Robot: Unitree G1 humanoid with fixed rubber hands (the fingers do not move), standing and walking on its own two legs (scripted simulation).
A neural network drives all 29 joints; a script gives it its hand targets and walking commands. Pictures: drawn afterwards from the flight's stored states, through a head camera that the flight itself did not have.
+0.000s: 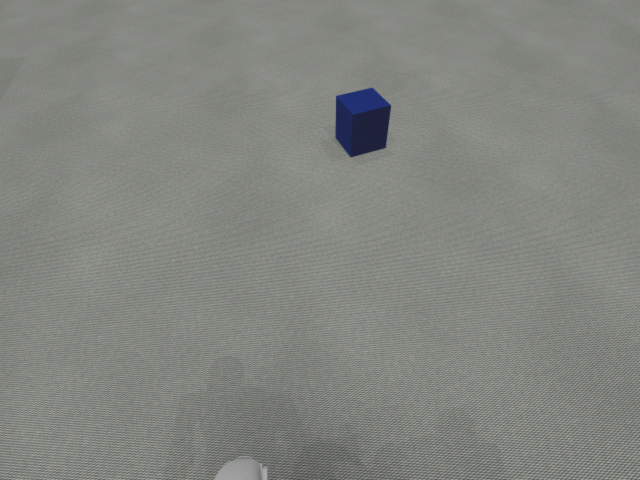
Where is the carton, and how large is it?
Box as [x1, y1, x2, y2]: [336, 88, 390, 156]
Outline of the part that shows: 372,88 336,96 336,138 350,156 385,147 390,105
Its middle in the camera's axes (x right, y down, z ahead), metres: +0.22 -0.65 +2.05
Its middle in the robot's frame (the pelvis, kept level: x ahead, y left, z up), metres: +1.91 -0.15 -0.66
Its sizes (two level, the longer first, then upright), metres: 0.210 0.200 0.250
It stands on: the floor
